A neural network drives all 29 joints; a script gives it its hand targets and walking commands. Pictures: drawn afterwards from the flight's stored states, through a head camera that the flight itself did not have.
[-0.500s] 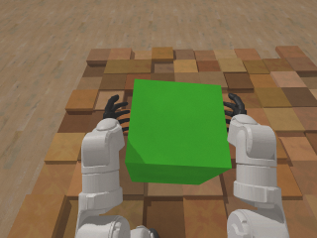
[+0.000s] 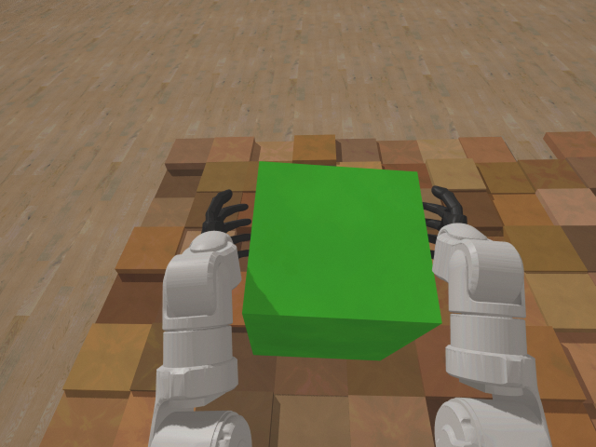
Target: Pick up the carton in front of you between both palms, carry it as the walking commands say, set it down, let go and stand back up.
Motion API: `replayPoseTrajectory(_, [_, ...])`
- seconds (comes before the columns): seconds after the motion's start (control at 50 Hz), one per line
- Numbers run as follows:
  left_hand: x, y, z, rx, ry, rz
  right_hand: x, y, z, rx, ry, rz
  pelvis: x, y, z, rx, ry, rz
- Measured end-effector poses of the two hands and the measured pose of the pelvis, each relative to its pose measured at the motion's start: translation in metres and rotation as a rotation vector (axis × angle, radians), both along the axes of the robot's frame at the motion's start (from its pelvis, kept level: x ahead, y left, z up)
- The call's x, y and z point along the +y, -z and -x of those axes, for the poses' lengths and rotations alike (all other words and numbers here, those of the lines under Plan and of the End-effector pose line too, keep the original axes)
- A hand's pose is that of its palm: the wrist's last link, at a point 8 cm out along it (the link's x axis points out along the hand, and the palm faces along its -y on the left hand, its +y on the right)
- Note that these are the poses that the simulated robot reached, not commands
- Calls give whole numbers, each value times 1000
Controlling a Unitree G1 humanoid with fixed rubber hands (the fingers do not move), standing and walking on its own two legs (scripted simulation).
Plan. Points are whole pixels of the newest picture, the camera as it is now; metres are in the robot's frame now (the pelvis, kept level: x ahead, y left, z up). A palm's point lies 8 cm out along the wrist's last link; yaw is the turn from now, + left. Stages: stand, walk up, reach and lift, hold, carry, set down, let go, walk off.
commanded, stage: carry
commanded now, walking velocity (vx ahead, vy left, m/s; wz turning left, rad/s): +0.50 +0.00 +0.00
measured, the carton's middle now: (326, 272) +0.35 +0.00 +0.03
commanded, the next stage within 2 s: none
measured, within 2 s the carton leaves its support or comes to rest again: neither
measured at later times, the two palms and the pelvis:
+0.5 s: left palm (240, 131) +0.62 +0.16 +0.10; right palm (398, 129) +0.61 -0.13 +0.10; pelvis +0.29 +0.04 +0.01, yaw -2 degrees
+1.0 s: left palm (263, 38) +0.90 +0.14 +0.16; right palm (391, 31) +0.92 -0.15 +0.16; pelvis +0.59 -0.01 +0.03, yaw +0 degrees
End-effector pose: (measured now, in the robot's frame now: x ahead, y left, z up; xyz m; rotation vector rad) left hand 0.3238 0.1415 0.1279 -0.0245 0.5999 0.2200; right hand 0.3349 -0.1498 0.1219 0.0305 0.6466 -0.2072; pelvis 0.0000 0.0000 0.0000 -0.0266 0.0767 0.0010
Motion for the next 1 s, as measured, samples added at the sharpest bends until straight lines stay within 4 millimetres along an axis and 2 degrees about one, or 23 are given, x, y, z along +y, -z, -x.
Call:
replayPoseTrajectory(0.08, [0, 6, -30, 76, -22, -10, 1, 4, -39, 71, -17, -7, -5, -10, -39, -1, 2, -22])
replayPoseTrajectory(0.14, [3, 4, -60, 78, -31, -7, 4, 1, -72, 72, -20, -11, -5, -14, -67, -2, 6, -26])
replayPoseTrajectory(0.22, [8, -5, -112, 37, -31, 3, 9, -8, -122, 30, -16, -9, -1, -14, -112, 1, 9, -22])
replayPoseTrajectory(0.28, [13, -6, -156, 25, -22, 12, 14, -9, -162, 18, -7, -2, 6, -12, -154, 3, 9, -19])
replayPoseTrajectory(0.36, [20, 7, -221, 23, 19, 19, 20, -2, -216, 15, 30, 18, 23, 3, -215, -20, 16, -19])
replayPoseTrajectory(0.4, [21, 16, -250, 41, 48, 24, 21, 4, -237, 31, 54, 35, 29, 3, -238, -23, 21, -31])
replayPoseTrajectory(0.48, [19, 27, -290, 116, 64, 47, 19, 16, -268, 106, 90, 23, 35, -10, -280, -12, 31, -21])
replayPoseTrajectory(0.54, [19, 29, -316, 131, 48, 64, 19, 17, -293, 121, 109, 5, 36, -20, -313, -2, 34, -9])
replayPoseTrajectory(0.62, [20, 19, -354, 87, 38, 62, 20, 10, -332, 80, 114, -16, 31, -27, -362, 5, 34, -3])
replayPoseTrajectory(0.68, [19, 9, -386, 42, 29, 54, 19, 0, -369, 33, 81, 3, 24, -27, -403, 4, 33, -8])
replayPoseTrajectory(0.8, [2, -11, -463, -59, 5, 27, 2, -12, -454, -70, 44, -19, 1, -9, -493, -15, 13, -8])
replayPoseTrajectory(0.88, [-6, -22, -508, -46, -13, 34, -7, -22, -504, -58, 27, -20, -8, -15, -533, -7, -4, -10])
replayPoseTrajectory(1.0, [-4, -37, -574, -11, -38, 20, -3, -40, -581, -27, 3, -24, -10, -29, -593, 0, -2, -21])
